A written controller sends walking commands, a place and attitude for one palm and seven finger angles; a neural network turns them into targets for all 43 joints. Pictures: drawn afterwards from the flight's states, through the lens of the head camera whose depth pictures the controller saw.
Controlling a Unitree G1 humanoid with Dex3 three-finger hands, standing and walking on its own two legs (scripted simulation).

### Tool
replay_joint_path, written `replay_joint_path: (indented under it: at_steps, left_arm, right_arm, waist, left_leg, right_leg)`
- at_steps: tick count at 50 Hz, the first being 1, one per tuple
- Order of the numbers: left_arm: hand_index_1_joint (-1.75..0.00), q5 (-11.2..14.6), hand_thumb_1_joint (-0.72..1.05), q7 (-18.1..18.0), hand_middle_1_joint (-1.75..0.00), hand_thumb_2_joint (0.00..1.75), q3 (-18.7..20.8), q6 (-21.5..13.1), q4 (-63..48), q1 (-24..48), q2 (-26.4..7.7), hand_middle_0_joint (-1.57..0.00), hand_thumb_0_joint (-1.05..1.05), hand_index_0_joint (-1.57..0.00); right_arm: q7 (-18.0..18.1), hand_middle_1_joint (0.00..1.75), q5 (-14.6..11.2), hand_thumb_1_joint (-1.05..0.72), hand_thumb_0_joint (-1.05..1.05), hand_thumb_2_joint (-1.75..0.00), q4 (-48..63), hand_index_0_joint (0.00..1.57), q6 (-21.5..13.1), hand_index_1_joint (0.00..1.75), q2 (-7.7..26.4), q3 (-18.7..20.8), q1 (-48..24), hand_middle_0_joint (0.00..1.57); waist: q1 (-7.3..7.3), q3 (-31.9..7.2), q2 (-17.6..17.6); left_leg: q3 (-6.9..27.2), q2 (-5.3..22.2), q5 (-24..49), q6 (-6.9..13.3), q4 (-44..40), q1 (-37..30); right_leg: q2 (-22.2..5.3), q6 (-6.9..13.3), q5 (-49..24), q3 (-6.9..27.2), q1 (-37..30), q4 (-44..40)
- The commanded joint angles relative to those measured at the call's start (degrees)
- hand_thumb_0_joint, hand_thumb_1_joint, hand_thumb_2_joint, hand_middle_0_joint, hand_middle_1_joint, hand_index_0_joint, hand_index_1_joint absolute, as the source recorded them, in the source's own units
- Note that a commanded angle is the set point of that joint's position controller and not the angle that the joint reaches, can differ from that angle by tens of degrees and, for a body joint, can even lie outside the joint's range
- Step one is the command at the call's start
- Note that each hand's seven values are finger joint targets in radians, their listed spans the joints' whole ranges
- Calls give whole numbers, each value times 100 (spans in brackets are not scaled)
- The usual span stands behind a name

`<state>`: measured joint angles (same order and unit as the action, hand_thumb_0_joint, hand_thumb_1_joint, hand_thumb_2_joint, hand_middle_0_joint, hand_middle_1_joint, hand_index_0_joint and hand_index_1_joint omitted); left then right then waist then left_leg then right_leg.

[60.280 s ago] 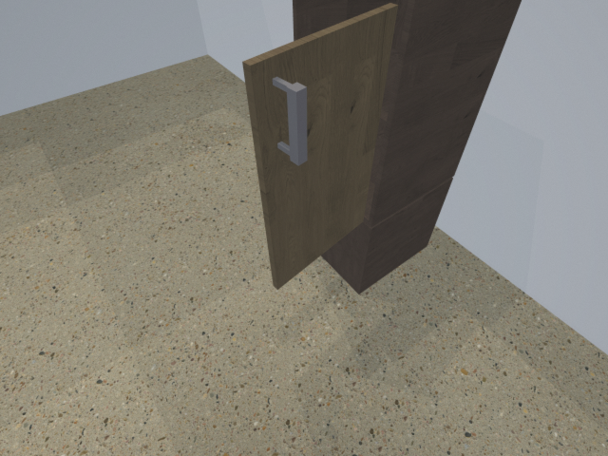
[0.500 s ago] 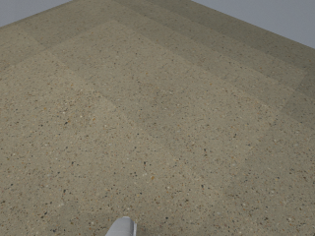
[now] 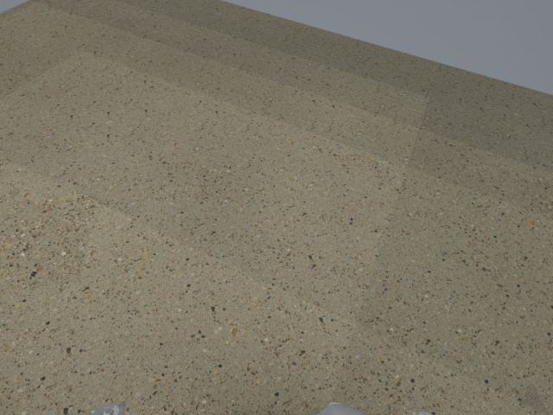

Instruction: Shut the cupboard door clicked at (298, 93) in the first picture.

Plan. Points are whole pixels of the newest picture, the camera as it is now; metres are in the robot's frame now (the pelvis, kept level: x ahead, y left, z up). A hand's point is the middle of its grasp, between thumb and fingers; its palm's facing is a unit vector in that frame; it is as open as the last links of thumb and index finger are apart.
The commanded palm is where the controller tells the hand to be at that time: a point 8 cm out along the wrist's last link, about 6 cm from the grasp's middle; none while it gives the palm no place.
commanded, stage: turn to face it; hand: left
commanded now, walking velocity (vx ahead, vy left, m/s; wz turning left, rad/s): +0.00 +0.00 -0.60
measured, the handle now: out of the picture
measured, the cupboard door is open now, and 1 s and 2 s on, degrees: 33 33 33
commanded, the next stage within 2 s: none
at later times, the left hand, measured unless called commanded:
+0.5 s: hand (179, 372) +0.20 +0.18 -0.19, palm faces -0.26 -0.94 -0.20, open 7.4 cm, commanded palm none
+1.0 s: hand (242, 332) +0.26 +0.08 -0.15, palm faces -0.55 -0.79 -0.28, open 7.4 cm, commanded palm none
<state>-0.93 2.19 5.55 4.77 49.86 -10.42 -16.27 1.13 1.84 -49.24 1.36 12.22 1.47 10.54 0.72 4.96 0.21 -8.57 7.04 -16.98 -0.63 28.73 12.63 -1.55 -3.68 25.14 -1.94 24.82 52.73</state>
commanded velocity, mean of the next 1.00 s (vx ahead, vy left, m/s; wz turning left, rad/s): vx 0.00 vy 0.00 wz -0.60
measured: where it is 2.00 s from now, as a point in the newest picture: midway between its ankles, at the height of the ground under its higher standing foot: outside the picture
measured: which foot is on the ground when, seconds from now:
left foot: down 0.00-0.10, up 0.12-0.44, down 0.46-0.88, up 0.90-1.00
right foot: up 0.00-0.08, down 0.10-0.46, up 0.48-0.86, down 0.88-1.00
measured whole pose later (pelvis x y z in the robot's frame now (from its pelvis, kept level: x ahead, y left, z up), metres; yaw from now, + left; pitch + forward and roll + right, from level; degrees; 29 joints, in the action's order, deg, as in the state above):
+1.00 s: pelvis +0.06 -0.03 -0.01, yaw -35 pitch +1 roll +1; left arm -0.7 0.4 2.9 1.9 49.7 -9.2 -11.4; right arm 0.8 1.0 -53.0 4.6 15.8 3.8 12.8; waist -1.2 4.6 -3.7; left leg -4.4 6.1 -28.1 -4.2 61.9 25.2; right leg 0.9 2.7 18.9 -2.3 15.8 33.7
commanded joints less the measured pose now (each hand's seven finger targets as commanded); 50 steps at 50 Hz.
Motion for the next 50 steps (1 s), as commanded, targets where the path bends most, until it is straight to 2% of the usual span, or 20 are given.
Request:
replay_joint_path:
  at_steps: [1, 4, 5, 6, 8, 12, 18, 21, 22, 23, 24, 25, 31, 39, 42, 43, 44, 45, 46, 50]
  left_arm:
    - [-30, -16, 90, 41, -30, 90, -48, -236, -548, 326, -142, -20, 0, -20]
    - [-30, -31, 90, -1, -30, 90, 31, -347, -294, -445, -509, -20, 0, -20]
    - [-30, -88, 90, -93, -30, 90, 157, -420, -175, -816, -1153, -20, 0, -20]
    - [-30, -17, 90, -183, -30, 90, 216, -414, -76, -1089, -1431, -20, 0, -20]
    - [-30, -22, 90, -298, -30, 90, 191, -381, -191, -671, -1157, -20, 0, -20]
    - [-30, -14, 90, -289, -30, 90, 50, -389, -392, 51, -845, -20, 0, -20]
    - [-30, -64, 90, -245, -30, 90, 118, -349, -398, 88, -997, -20, 0, -20]
    - [-30, -17, 90, -237, -30, 90, 115, -299, -398, 313, -877, -20, 0, -20]
    - [-30, 38, 90, -232, -30, 90, 71, -272, -465, 341, -660, -20, 0, -20]
    - [-30, 100, 90, -190, -30, 90, 7, -230, -544, 49, -271, -20, 0, -20]
    - [-30, 79, 90, -183, -30, 90, -17, -245, -593, 76, -279, -20, 0, -20]
    - [-30, 41, 90, -164, -30, 90, 7, -250, -629, 146, -346, -20, 0, -20]
    - [-30, 1, 90, 10, -30, 90, 31, -132, -387, 157, -196, -20, 0, -20]
    - [-30, -6, 90, 27, -30, 90, -49, -177, -521, 522, -37, -20, 0, -20]
    - [-30, -16, 90, 1, -30, 90, -15, -237, -395, 72, -162, -20, 0, -20]
    - [-30, -38, 90, -36, -30, 90, 45, -281, -279, -364, -423, -20, 0, -20]
    - [-30, -97, 90, -115, -30, 90, 157, -367, -184, -666, -1053, -20, 0, -20]
    - [-30, -15, 90, -189, -30, 90, 200, -359, -103, -907, -1383, -20, 0, -20]
    - [-30, 0, 90, -247, -30, 90, 196, -343, -118, -871, -1303, -20, 0, -20]
    - [-30, 28, 90, -295, -30, 90, 33, -410, -349, 57, -643, -20, 0, -20]
  right_arm:
    - [49, 30, -11, -90, 0, -90, 223, 20, -92, 30, 1315, 414, 373, 20]
    - [-5, 30, -104, -90, 0, -90, 240, 20, -82, 30, 1287, 435, 222, 20]
    - [-32, 30, -154, -90, 0, -90, 438, 20, -82, 30, 803, 315, 104, 20]
    - [-1, 30, -125, -90, 0, -90, 612, 20, -28, 30, 692, 255, -175, 20]
    - [52, 30, -135, -90, 0, -90, 548, 20, 18, 30, 726, 230, -303, 20]
    - [-20, 30, -105, -90, 0, -90, 283, 20, 41, 30, 751, 241, -28, 20]
    - [-25, 30, -147, -90, 0, -90, 323, 20, -7, 30, 649, 228, 29, 20]
    - [14, 30, -161, -90, 0, -90, 208, 20, -83, 30, 709, 246, 510, 20]
    - [40, 30, -132, -90, 0, -90, 127, 20, -156, 30, 948, 282, 806, 20]
    - [56, 30, -38, -90, 0, -90, 131, 20, -206, 30, 1548, 379, 957, 20]
    - [88, 30, -25, -90, 0, -90, 198, 20, -180, 30, 1722, 396, 1056, 20]
    - [88, 30, 18, -90, 0, -90, 315, 20, -154, 30, 1621, 355, 908, 20]
    - [161, 30, -17, -90, 0, -90, 363, 20, -179, 30, 1072, 216, 386, 20]
    - [51, 30, 0, -90, 0, -90, 119, 20, -108, 30, 1250, 385, 638, 20]
    - [9, 30, -40, -90, 0, -90, 123, 20, -72, 30, 1287, 424, 421, 20]
    - [-17, 30, -83, -90, 0, -90, 182, 20, -66, 30, 1187, 422, 321, 20]
    - [-40, 30, -131, -90, 0, -90, 395, 20, -48, 30, 710, 314, 169, 20]
    - [-16, 30, -108, -90, 0, -90, 583, 20, 23, 30, 709, 263, -182, 20]
    - [-3, 30, -119, -90, 0, -90, 592, 20, 90, 30, 760, 273, -150, 20]
    - [-24, 30, -77, -90, 0, -90, 275, 20, 88, 30, 778, 305, -60, 20]
  waist:
    - [-311, -817, -1363]
    - [156, -1174, -675]
    - [365, -1229, 1163]
    - [498, -1172, 1611]
    - [323, -871, 1225]
    - [-69, -772, 880]
    - [-69, -687, 937]
    - [-328, -746, 913]
    - [-441, -906, 254]
    - [-386, -1063, -1426]
    - [-421, -1149, -1793]
    - [-392, -988, -1047]
    - [-133, -718, -1050]
    - [-352, -754, -1291]
    - [-57, -793, -1062]
    - [170, -929, -493]
    - [346, -890, 1385]
    - [503, -763, 1746]
    - [404, -653, 1135]
    - [-84, -533, 924]
  left_leg:
    - [503, 1256, 3306, 675, -210, -968]
    - [9, 900, 2476, 83, 1120, -140]
    - [-319, 169, -238, -284, 2339, 1504]
    - [199, -260, -2181, -395, 3451, 2221]
    - [917, -7, -1639, -344, 4010, 2700]
    - [740, -92, -752, -510, 3418, 1944]
    - [561, -419, -668, -479, 1705, 1181]
    - [590, -521, 319, -416, 197, 117]
    - [850, -169, 796, -332, -606, -566]
    - [2409, 1238, 1575, 205, -967, -1180]
    - [2996, 2091, 2394, 836, -1036, -1052]
    - [2786, 2111, 2111, 1090, -1025, -511]
    - [856, 1198, 3036, 714, -803, -804]
    - [345, 1454, 2768, 733, -515, -857]
    - [10, 1324, 2151, 360, 160, -328]
    - [-187, 1071, 1500, 89, 866, 166]
    - [-523, 245, -1029, -284, 2119, 1565]
    - [121, -207, -2236, -366, 3295, 2219]
    - [683, -68, -1865, -321, 3793, 2236]
    - [913, -25, -553, -466, 3818, 2203]
  right_leg:
    - [174, 136, -192, -441, -258, -1209]
    - [-43, 394, -2013, -143, -2027, -2971]
    - [-1415, 909, -3877, 1640, -3173, -3229]
    - [-2219, 1522, -5583, 2481, -2986, -3035]
    - [-1858, 1700, -4362, 2168, -2633, -3171]
    - [-1178, 1379, -4294, 1320, -1853, -3016]
    - [-1061, 1383, -3517, 1754, -1428, -2929]
    - [-779, 1000, -3069, 1842, -904, -2446]
    - [-373, 714, -2503, 1503, -540, -1957]
    - [475, 313, -275, 791, 427, -801]
    - [465, 205, 1327, 418, 596, 508]
    - [193, 238, 1202, 572, 419, 1217]
    - [-43, 2, 66, 133, 652, 1337]
    - [53, 127, 83, -368, -161, -788]
    - [144, 277, -1078, -495, -1190, -2243]
    - [-120, 426, -1714, -86, -1917, -2867]
    - [-1487, 947, -2995, 1850, -2676, -3445]
    - [-2158, 1543, -4272, 2720, -2359, -3434]
    - [-2171, 1733, -3614, 2502, -1999, -3478]
    - [-1187, 1347, -3451, 1625, -1710, -3385]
